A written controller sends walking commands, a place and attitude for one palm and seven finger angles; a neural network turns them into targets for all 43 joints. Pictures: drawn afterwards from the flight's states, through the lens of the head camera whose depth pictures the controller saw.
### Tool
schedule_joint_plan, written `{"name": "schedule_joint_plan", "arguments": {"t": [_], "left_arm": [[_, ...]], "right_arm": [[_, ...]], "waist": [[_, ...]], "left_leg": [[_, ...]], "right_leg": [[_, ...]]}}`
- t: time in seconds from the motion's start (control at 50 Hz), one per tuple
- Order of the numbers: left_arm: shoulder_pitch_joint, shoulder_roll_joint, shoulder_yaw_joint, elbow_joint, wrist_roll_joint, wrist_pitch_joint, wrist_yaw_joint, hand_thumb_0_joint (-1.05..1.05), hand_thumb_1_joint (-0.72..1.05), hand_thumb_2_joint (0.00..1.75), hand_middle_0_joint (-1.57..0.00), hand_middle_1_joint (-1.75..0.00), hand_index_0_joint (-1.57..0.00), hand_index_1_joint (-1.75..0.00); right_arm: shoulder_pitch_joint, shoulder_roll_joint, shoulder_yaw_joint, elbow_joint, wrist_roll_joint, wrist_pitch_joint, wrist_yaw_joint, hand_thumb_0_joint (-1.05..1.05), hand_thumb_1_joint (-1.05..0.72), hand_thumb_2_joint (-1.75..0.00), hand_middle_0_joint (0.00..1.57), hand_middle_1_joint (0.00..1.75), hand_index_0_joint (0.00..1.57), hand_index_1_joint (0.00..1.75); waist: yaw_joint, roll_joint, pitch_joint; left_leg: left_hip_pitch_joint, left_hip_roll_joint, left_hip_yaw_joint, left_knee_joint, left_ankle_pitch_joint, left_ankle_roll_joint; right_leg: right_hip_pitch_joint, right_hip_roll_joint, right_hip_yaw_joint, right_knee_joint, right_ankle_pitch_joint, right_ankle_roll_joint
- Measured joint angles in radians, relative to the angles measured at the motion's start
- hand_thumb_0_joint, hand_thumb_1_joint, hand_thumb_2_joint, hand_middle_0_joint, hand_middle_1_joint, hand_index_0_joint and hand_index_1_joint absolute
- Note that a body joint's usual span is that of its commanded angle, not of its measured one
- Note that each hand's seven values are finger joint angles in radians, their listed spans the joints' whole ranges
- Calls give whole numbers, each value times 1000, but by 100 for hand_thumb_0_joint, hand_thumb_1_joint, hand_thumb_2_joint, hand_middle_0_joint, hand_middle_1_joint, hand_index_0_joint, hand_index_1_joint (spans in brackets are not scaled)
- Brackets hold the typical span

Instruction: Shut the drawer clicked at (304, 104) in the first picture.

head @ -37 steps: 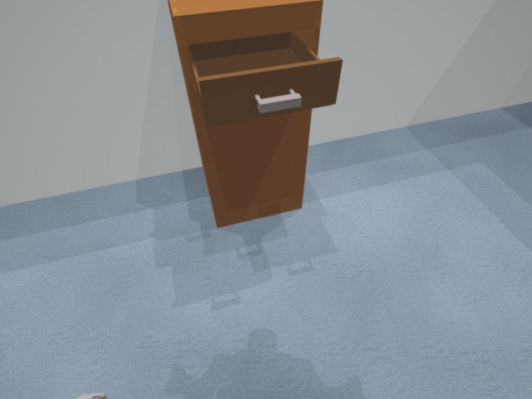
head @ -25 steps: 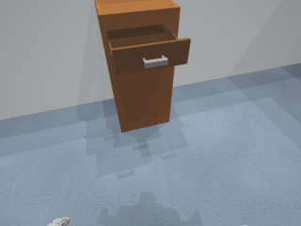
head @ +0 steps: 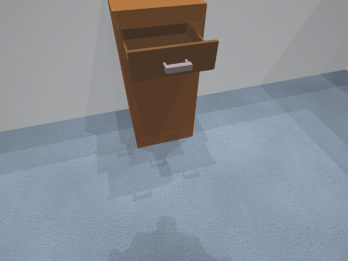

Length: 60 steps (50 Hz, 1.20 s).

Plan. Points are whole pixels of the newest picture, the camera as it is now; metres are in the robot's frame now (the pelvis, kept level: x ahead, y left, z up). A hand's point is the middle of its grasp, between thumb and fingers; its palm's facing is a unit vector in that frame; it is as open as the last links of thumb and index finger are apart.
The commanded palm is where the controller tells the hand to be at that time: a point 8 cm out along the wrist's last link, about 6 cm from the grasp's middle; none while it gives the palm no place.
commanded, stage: stand and wait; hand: left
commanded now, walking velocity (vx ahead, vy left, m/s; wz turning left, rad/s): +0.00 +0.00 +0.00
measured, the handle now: (177, 65) +0.85 +0.04 +0.02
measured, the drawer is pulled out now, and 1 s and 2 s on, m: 0.22 0.22 0.22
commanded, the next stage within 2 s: look at it before walking up in 0.10 s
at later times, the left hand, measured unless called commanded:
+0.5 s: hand out of the picture +0.07 +0.25 -0.16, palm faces -0.01 -0.95 -0.32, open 7.4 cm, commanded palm none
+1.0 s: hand out of the picture +0.06 +0.24 -0.16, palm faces -0.04 -0.95 -0.32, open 7.4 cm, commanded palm none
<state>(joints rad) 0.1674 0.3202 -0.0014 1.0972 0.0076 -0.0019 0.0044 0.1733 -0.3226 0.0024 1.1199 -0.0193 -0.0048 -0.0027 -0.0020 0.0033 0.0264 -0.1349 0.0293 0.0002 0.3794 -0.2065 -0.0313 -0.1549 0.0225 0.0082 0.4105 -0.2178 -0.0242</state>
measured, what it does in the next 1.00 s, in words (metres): stands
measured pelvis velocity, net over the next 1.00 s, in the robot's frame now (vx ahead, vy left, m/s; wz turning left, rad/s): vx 0.00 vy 0.01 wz -0.07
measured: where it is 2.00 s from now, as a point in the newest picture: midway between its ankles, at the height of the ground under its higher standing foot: outside the picture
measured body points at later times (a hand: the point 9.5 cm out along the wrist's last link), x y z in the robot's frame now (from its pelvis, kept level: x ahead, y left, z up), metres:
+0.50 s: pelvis +0.00 +0.01 +0.00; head -0.01 +0.01 +0.45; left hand +0.07 +0.30 -0.13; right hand +0.06 -0.27 -0.14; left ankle +0.00 +0.14 -0.74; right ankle +0.00 -0.10 -0.74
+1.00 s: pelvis +0.00 +0.01 +0.00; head +0.00 +0.01 +0.45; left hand +0.06 +0.29 -0.14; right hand +0.06 -0.27 -0.14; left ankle +0.00 +0.14 -0.74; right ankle +0.00 -0.10 -0.74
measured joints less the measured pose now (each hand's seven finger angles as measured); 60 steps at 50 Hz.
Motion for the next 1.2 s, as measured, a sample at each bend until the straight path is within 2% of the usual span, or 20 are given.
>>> {"name": "schedule_joint_plan", "arguments": {"t": [0.3,0.86,0.96,1.1,1.18,1.2], "left_arm": [[-15,-6,0,-4,3,-6,1,0,90,90,-20,-29,-20,-30],[-7,-1,1,4,4,-4,1,0,90,90,-20,-29,-20,-30],[13,-14,16,-24,4,20,8,0,90,90,-20,-29,-20,-30],[54,-54,34,-91,10,56,-5,0,90,90,-20,-29,-20,-30],[77,-82,49,-130,12,59,-16,0,90,90,-20,-29,-20,-30],[82,-94,52,-137,14,54,-17,0,90,90,-20,-29,-20,-30]], "right_arm": [[-17,16,1,-1,1,-9,3,0,-90,-90,21,30,20,30],[-28,7,4,2,2,-12,1,0,-90,-90,21,30,20,30],[-33,25,-9,-34,1,-2,-11,0,-91,-90,21,30,20,30],[-6,81,-30,-118,-1,17,-14,0,-91,-90,21,30,20,30],[6,98,-43,-142,-5,25,-10,0,-90,-90,21,30,20,30],[7,94,-48,-145,-4,29,-9,0,-90,-90,21,30,20,30]], "waist": [[1,-4,-12],[8,-6,-5],[21,-5,0],[21,-21,24],[37,-16,52],[37,4,57]], "left_leg": [[1,-10,8,-11,10,10],[14,-17,10,-33,18,18],[-16,-3,46,21,-12,14],[-77,17,114,143,-78,10],[-97,44,163,234,-128,-3],[-114,66,161,278,-150,-8]], "right_leg": [[-1,-10,8,-10,11,11],[12,-17,11,-34,19,19],[-35,-2,46,24,4,18],[-147,23,107,194,-55,13],[-187,-4,24,312,-137,25],[-186,11,9,312,-132,-1]]}}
